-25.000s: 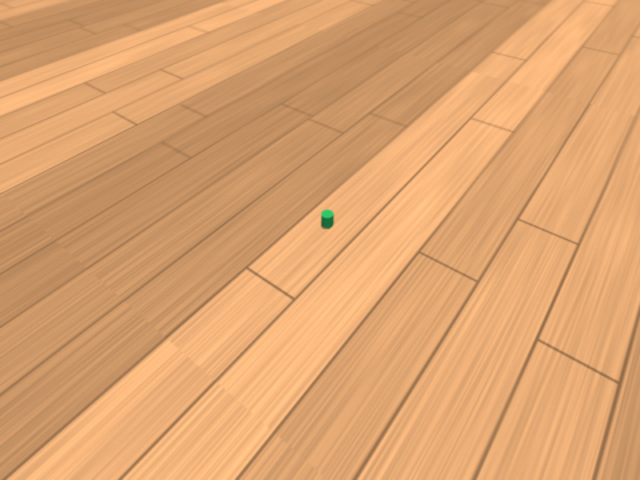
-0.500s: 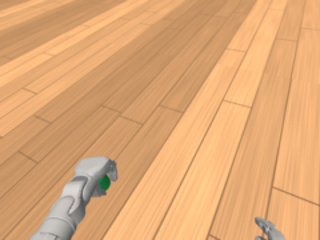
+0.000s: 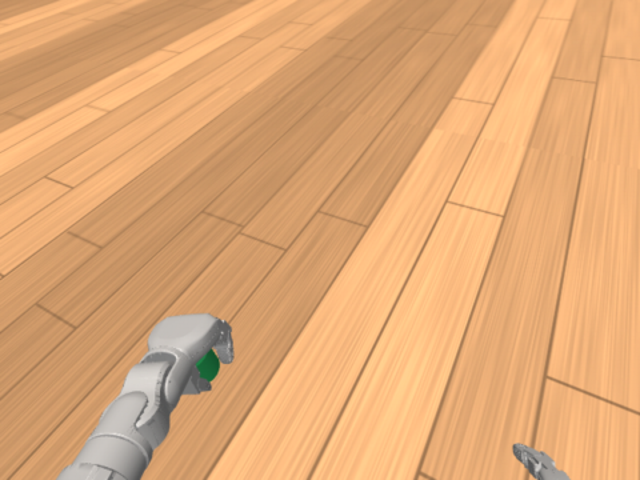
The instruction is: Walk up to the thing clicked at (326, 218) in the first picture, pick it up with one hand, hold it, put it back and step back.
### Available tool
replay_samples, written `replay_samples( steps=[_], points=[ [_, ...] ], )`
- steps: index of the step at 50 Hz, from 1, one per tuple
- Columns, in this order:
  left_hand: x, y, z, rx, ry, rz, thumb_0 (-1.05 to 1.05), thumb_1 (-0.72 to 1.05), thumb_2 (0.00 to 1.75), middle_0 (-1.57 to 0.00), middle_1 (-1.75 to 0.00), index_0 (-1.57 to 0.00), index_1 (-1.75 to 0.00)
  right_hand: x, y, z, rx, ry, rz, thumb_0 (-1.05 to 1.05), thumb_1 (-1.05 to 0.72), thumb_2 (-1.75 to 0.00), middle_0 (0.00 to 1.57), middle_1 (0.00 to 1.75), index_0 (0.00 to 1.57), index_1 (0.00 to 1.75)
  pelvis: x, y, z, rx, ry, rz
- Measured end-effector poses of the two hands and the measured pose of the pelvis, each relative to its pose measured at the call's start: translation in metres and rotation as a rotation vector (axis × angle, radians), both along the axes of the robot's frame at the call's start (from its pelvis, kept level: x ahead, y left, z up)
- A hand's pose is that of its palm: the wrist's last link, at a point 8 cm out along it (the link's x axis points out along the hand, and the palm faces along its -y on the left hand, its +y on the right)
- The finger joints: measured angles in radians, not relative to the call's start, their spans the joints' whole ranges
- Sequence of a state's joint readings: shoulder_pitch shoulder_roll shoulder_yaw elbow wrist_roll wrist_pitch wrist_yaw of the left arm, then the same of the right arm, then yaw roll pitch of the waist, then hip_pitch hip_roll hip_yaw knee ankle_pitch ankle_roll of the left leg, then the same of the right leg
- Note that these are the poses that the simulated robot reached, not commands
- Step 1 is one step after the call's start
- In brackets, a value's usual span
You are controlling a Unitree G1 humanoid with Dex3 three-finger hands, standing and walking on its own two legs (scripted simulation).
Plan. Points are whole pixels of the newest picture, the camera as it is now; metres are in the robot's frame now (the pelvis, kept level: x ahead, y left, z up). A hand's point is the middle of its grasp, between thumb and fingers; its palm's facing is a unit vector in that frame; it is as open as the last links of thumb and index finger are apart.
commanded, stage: crouch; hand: left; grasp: from above
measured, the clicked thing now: (195, 360) +0.31 +0.23 -0.04
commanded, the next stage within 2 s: lower in 2.00 s
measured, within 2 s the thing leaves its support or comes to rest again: neither
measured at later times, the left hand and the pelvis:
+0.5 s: hand (225, 397) +0.33 +0.23 -0.22, palm faces -0.41 +0.05 -0.91, open 6.5 cm; pelvis -0.05 +0.00 -0.12, yaw +1 degrees
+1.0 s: hand (254, 417) +0.37 +0.23 -0.45, palm faces -0.46 -0.01 -0.89, open 6.4 cm; pelvis -0.08 +0.01 -0.30, yaw +0 degrees
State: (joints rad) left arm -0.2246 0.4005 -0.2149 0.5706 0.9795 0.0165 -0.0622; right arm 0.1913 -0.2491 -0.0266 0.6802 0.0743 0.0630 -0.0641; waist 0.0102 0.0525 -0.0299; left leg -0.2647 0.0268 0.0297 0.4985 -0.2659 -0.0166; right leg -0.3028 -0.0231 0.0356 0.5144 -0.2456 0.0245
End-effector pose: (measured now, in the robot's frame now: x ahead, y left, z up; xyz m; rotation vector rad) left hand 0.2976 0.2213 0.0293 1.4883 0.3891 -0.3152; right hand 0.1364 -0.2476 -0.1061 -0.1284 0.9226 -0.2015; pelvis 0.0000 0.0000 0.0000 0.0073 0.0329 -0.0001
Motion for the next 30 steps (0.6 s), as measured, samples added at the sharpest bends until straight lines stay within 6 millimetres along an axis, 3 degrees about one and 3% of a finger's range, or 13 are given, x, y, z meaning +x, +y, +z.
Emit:
replay_samples(
  steps=[6,14,23,30],
  points=[
    [-0.004,-0.002,-0.019,-0.004,0.022,-0.011,-0.06,0.28,0.48,-0.64,-0.71,-0.91,-0.72,-0.001,-0.002,0.0,-0.007,0.005,0.0,0.01,-0.9,-0.91,0.2,0.3,0.21,0.3,-0.002,-0.002,-0.002,0.002,0.012,0.003],
    [-0.002,0.003,-0.074,0.044,0.01,-0.023,-0.07,0.28,0.48,-0.65,-0.69,-0.92,-0.7,-0.018,-0.014,-0.021,-0.062,0.082,0.033,0.0,-0.9,-0.9,0.2,0.3,0.21,0.3,-0.017,-0.005,-0.025,-0.004,0.121,0.021],
    [0.025,0.009,-0.169,0.097,-0.019,-0.045,-0.07,0.28,0.48,-0.66,-0.69,-0.95,-0.69,-0.076,-0.035,-0.093,-0.143,0.225,0.007,0.0,-0.91,-0.9,0.2,0.3,0.21,0.3,-0.043,-0.001,-0.097,-0.027,0.32,0.032],
    [0.048,0.009,-0.242,0.102,-0.04,-0.031,-0.07,0.27,0.48,-0.66,-0.69,-0.97,-0.69,-0.135,-0.031,-0.161,-0.162,0.358,-0.051,0.0,-0.91,-0.9,0.2,0.3,0.21,0.3,-0.059,0.008,-0.16,-0.044,0.449,0.026]
  ],
)
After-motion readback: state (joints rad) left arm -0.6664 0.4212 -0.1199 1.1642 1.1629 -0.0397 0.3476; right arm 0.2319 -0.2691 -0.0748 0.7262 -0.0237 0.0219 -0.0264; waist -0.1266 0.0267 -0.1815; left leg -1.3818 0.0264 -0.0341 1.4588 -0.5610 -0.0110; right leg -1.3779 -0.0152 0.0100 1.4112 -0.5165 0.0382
